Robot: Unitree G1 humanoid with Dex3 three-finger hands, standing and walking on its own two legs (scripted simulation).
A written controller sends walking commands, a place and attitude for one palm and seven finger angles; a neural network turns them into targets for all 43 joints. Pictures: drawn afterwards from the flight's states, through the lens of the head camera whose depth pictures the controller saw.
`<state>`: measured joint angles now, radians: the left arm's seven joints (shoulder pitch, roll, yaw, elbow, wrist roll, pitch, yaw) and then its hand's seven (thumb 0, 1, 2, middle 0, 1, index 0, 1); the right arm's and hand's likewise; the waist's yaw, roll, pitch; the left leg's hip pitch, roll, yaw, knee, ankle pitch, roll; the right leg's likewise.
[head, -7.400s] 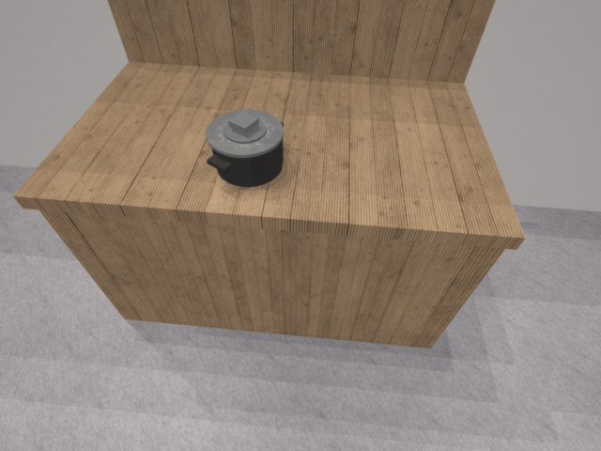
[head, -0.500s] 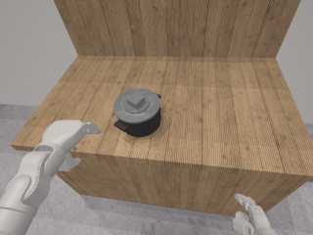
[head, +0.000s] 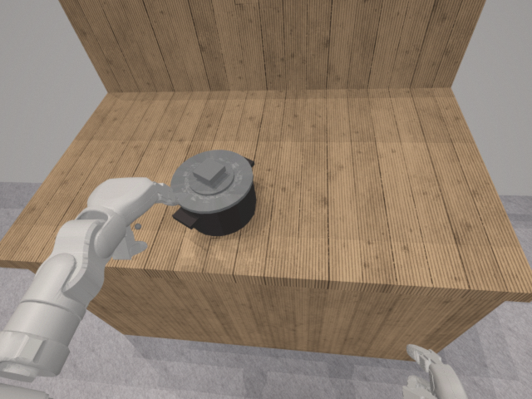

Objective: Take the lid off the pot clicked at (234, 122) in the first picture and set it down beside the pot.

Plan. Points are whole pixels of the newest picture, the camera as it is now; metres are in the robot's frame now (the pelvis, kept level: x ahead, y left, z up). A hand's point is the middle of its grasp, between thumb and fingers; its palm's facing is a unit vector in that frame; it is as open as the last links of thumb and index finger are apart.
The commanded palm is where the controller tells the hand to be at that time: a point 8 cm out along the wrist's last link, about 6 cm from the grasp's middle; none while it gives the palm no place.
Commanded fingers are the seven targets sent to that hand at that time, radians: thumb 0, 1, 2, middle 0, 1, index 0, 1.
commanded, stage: move the open hand above the knob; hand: left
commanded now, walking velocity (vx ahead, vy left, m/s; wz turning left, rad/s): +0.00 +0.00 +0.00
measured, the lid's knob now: (209, 171) +0.53 +0.15 +0.01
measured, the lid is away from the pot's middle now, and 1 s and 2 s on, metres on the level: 0.00 0.00 0.00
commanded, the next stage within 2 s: lower the open fingers around the knob in 1.84 s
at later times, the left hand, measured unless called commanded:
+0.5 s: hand (164, 193) +0.42 +0.19 +0.07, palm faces -0.32 -0.01 -0.95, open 10.2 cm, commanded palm +0.42 +0.19 +0.14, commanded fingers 0.00 -0.26 1.30 -0.81 -0.08 -0.81 -0.08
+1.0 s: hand (191, 163) +0.48 +0.16 +0.08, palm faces -0.35 -0.01 -0.94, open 10.2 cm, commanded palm +0.49 +0.15 +0.14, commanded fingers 0.00 -0.26 1.30 -0.81 -0.08 -0.81 -0.08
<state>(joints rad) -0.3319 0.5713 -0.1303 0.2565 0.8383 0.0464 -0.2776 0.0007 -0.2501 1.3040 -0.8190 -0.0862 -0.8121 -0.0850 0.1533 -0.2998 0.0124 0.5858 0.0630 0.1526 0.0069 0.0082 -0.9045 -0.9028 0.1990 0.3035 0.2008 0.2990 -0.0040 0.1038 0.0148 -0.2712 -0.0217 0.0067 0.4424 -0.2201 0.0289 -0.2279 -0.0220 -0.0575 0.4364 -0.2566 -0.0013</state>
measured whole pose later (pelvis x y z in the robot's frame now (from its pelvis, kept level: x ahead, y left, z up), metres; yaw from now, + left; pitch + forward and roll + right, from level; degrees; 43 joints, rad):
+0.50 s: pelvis +0.01 +0.00 +0.00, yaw -1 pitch +6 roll +0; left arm -0.61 0.52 -0.21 0.53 0.87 0.07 -0.26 0.00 -0.25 1.30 -0.82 -0.09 -0.81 -0.08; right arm 0.18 -0.29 0.01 0.60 0.08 0.18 0.01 0.01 -0.91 -0.90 0.20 0.30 0.20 0.30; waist -0.03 0.08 -0.02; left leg -0.34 -0.02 0.02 0.48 -0.24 0.03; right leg -0.30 -0.03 -0.05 0.48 -0.28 0.00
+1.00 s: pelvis +0.00 +0.01 -0.01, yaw -2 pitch +10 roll +0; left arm -0.95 0.46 -0.24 0.95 0.92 0.08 -0.23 0.00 -0.25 1.30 -0.82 -0.09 -0.81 -0.09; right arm 0.26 -0.28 0.00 0.68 0.07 0.15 -0.03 0.00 -0.90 -0.90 0.20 0.30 0.20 0.30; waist -0.10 0.06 -0.05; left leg -0.43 -0.02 0.04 0.51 -0.25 0.04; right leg -0.40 -0.02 -0.02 0.51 -0.27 0.01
